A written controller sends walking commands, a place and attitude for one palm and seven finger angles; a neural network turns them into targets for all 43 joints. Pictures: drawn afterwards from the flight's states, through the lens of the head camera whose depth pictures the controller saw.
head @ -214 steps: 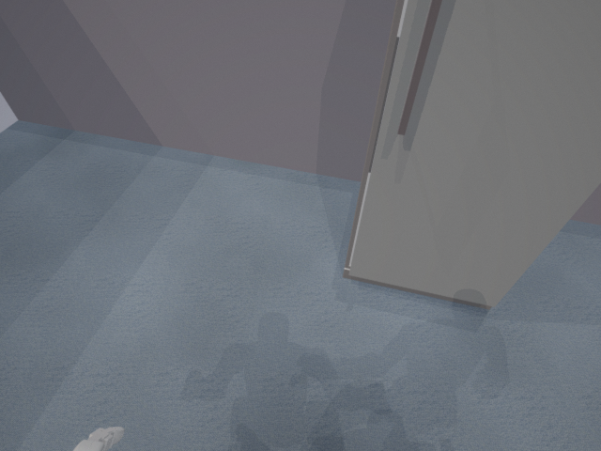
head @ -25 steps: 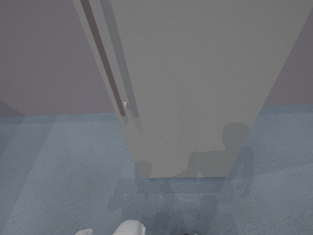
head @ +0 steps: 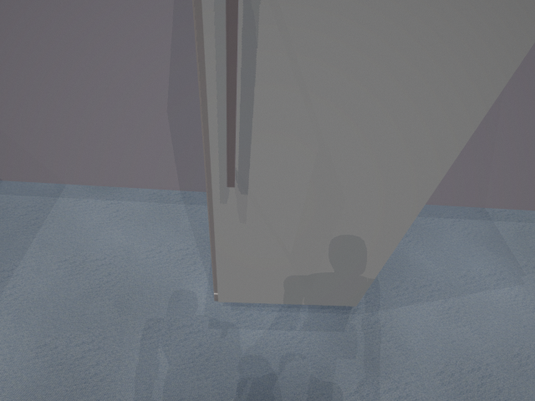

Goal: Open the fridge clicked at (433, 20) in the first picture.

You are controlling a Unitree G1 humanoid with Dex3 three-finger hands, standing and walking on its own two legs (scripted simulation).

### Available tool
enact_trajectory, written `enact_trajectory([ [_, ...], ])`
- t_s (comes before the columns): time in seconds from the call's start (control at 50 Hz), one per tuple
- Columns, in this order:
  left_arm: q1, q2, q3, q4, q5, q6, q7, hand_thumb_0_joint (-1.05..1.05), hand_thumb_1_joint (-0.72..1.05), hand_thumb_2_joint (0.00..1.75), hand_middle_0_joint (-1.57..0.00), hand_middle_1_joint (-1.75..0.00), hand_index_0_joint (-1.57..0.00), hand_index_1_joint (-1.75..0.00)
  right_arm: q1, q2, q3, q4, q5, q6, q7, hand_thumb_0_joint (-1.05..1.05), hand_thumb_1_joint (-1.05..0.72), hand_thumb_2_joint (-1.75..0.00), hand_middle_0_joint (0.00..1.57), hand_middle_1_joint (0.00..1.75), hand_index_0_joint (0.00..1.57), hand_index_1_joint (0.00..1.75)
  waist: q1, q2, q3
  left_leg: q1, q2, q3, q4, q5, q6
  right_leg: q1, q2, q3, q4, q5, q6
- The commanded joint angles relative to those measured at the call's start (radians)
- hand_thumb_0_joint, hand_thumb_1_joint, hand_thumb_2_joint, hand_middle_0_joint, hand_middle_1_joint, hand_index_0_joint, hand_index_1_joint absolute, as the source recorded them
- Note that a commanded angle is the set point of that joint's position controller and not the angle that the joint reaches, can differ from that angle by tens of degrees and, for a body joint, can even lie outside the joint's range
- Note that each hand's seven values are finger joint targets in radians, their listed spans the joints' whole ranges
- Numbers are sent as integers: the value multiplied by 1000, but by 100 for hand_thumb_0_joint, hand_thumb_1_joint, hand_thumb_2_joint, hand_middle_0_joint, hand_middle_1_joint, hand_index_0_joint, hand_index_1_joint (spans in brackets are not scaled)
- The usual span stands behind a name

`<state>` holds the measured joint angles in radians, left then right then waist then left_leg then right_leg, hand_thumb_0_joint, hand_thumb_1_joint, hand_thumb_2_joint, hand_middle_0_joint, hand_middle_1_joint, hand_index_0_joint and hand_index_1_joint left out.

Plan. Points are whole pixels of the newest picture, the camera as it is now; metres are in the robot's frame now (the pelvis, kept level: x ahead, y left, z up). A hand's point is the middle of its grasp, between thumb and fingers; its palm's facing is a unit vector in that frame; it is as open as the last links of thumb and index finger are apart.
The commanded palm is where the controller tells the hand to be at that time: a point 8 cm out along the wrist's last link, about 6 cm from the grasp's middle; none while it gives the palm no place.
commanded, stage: come to a stop and stand still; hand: left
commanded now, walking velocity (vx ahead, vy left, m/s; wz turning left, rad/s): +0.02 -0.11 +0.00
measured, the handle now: (232, 77) +0.55 +0.10 +0.22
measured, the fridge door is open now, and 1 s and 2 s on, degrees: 0 0 0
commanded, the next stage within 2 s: look again from close up in 0.72 s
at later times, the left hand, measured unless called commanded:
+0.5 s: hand out of the picture +0.12 +0.12 -0.18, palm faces +0.07 -0.98 -0.18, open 7.1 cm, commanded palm none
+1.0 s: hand out of the picture +0.02 +0.13 -0.18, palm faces +0.05 -0.98 -0.21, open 7.3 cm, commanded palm none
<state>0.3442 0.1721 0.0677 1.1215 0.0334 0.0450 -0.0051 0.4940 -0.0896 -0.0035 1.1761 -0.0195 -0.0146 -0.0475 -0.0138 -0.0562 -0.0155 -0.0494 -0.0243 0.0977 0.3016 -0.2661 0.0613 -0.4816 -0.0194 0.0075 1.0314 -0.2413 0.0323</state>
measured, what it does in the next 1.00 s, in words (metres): steps on the spot: right foot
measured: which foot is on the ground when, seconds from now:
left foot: down 0.00-1.00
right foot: up 0.00-0.24, down 0.26-1.00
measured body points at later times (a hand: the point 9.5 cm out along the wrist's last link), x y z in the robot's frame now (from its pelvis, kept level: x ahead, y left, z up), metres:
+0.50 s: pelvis +0.04 -0.05 -0.01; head +0.05 -0.05 +0.44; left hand +0.11 +0.17 -0.17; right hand +0.01 -0.26 -0.17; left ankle -0.02 +0.07 -0.75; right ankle +0.03 -0.16 -0.75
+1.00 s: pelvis +0.02 -0.05 -0.01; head +0.02 -0.05 +0.44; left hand +0.01 +0.18 -0.17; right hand +0.06 -0.29 -0.17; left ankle -0.02 +0.07 -0.75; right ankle +0.03 -0.16 -0.75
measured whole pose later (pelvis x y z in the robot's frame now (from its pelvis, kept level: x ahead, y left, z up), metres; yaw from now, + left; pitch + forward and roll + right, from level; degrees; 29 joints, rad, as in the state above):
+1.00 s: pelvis +0.02 -0.05 -0.01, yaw +1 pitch -2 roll +0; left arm 0.32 0.16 0.01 1.07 0.02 -0.02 0.03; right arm 0.27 -0.19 -0.04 1.05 -0.02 -0.01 -0.03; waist 0.00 0.01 0.03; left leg -0.15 0.05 0.08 0.53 -0.34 -0.01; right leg -0.21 -0.04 -0.13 0.53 -0.28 -0.01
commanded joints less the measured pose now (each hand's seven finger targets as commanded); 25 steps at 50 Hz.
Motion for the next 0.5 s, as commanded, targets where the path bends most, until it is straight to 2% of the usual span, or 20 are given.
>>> enact_trajectory([
  [0.0, -144, 46, -7, -81, -7, -32, 2, 0, 90, 90, -20, -30, -20, -30, 119, -124, -20, -2, -12, -35, -29, 0, -90, -90, 20, 30, 20, 30, -58, 179, 159, 118, 326, -282, -95, 304, 96, -219, -43, -25, -97, -82, 1],
  [0.04, -161, 16, -17, -79, -12, -31, 4, 0, 90, 90, -20, -30, -20, -30, 131, -130, -20, 11, -17, -32, -34, 0, -90, -90, 20, 30, 20, 30, -63, 192, 130, 127, 338, -243, -41, 499, 109, -153, -47, -47, -173, -136, -3],
  [0.08, -169, -7, -26, -73, -16, -30, 6, 0, 90, 90, -20, -30, -20, -30, 121, -131, -23, 17, -18, -25, -33, 0, -90, -90, 20, 30, 20, 30, -59, 219, 114, 90, 308, -196, -10, 574, 95, -60, -33, -73, -250, -154, -11],
  [0.1, -183, -6, -28, -77, -17, -32, 7, 0, 90, 90, -20, -30, -20, -30, 111, -131, -23, 17, -17, -22, -32, 0, -90, -90, 20, 30, 20, 30, -61, 234, 114, 64, 301, -195, 7, 599, 92, -14, -27, -84, -310, -172, -16],
  [0.16, -153, -15, -28, -54, -23, -37, 13, 0, 90, 90, -20, -30, -20, -30, 70, -132, -29, 17, -14, -13, -26, 0, -90, -90, 20, 30, 20, 30, -35, 258, 102, -9, 274, -165, 39, 565, 64, 111, -5, -106, -431, -103, -26],
  [0.2, -98, 2, -24, -36, -23, -47, 18, 0, 90, 90, -20, -30, -20, -30, 45, -122, -31, 11, -4, -12, -22, 0, -90, -90, 20, 30, 20, 30, 1, 215, 85, -78, 239, -132, 105, 491, 20, 262, -7, -113, -617, 70, -29],
  [0.22, -39, 29, -21, -16, -22, -56, 24, 0, 90, 90, -20, -30, -20, -30, 47, -99, -29, 5, 3, -16, -17, 0, -90, -90, 20, 30, 20, 30, 23, 151, 38, -144, 216, -104, 163, 422, -14, 407, -56, -66, -661, 202, -38],
  [0.24, 22, 71, -16, 8, -23, -67, 34, 0, 90, 90, -20, -30, -20, -30, 44, -68, -21, -8, 11, -21, -11, 0, -90, -90, 20, 30, 20, 30, 37, 47, -27, -268, 182, -63, 220, 239, -52, 572, -173, 44, -624, 415, -72],
  [0.26, 41, 108, -13, 27, -25, -74, 42, 0, 90, 90, -20, -30, -20, -30, 26, -35, -16, -20, 15, -18, -6, 0, -90, -90, 20, 30, 20, 30, 36, -68, -29, -341, 115, -15, 244, -76, -84, 603, -293, 131, -620, 566, -130],
  [0.28, 35, 125, -16, 24, -25, -72, 42, 0, 90, 90, -20, -30, -20, -30, 8, -42, -22, -25, 14, -10, -7, 0, -90, -90, 20, 30, 20, 30, 34, -57, -1, -326, 99, -24, 299, -236, -84, 537, -329, 128, -651, 587, -169],
  [0.3, 7, 111, -13, 15, -23, -75, 47, 0, 90, 90, -20, -30, -20, -30, -7, -37, -22, -35, 11, 9, -8, 0, -90, -90, 20, 30, 20, 30, 28, -176, 9, -284, 116, -32, 347, -276, -84, 460, -301, 136, -690, 539, -182],
  [0.32, -35, 90, -18, 5, -20, -73, 48, 0, 90, 90, -20, -30, -20, -30, -20, -43, -23, -31, 9, 16, -6, 0, -90, -90, 20, 30, 20, 30, 21, -178, 64, -273, 130, -47, 358, -259, -83, 388, -279, 115, -710, 508, -181],
  [0.34, -67, 70, -26, -1, -20, -71, 49, 0, 90, 90, -20, -30, -20, -30, -26, -41, -22, -24, 9, 16, -5, 0, -90, -90, 20, 30, 20, 30, 9, -155, 97, -257, 136, -55, 330, -219, -81, 346, -257, 85, -703, 506, -176],
  [0.36, -98, 57, -29, -9, -21, -69, 50, 0, 90, 90, -20, -30, -20, -30, -12, -36, -22, -13, 11, 16, -5, 0, -90, -90, 20, 30, 20, 30, -10, -112, 96, -224, 140, -58, 263, -152, -82, 329, -235, 55, -684, 468, -167],
  [0.38, -118, 51, -32, -12, -26, -67, 48, 0, 90, 90, -20, -30, -20, -30, 5, -34, -24, 2, 11, 14, -3, 0, -90, -90, 20, 30, 20, 30, -22, -70, 89, -172, 138, -54, 177, -28, -82, 304, -208, 24, -666, 407, -143],
  [0.4, -122, 40, -34, -18, -31, -66, 48, 0, 90, 90, -20, -30, -20, -30, 21, -34, -23, 16, 8, 8, -1, 0, -90, -90, 20, 30, 20, 30, -23, 0, 78, -117, 143, -60, 108, 127, -80, 284, -165, -4, -640, 354, -116],
  [0.42, -117, 28, -35, -26, -36, -64, 46, 0, 90, 90, -20, -30, -20, -30, 1, -53, -21, 16, 3, 2, -1, 0, -90, -90, 20, 30, 20, 30, -11, 62, 67, -96, 163, -77, 82, 228, -76, 279, -121, -29, -628, 303, -88],
  [0.44, -112, 21, -36, -28, -35, -64, 46, 0, 90, 90, -20, -30, -20, -30, -37, -70, -22, 5, 1, 0, 0, 0, -90, -90, 20, 30, 20, 30, 2, 94, 64, -94, 181, -75, 77, 267, -73, 280, -95, -43, -637, 254, -69],
  [0.46, -119, 31, -33, -29, -29, -59, 45, 0, 90, 90, -20, -30, -20, -30, -76, -77, -24, -5, 3, 0, 3, 0, -90, -90, 20, 30, 20, 30, 7, 114, 94, -125, 184, -67, 62, 239, -74, 288, -88, -46, -651, 210, -55],
  [0.48, -113, 37, -31, -26, -26, -58, 44, 0, 90, 90, -20, -30, -20, -30, -97, -79, -23, -9, 3, -1, 2, 0, -90, -90, 20, 30, 20, 30, 11, 138, 125, -143, 181, -67, 51, 255, -71, 303, -90, -44, -650, 228, -52],
])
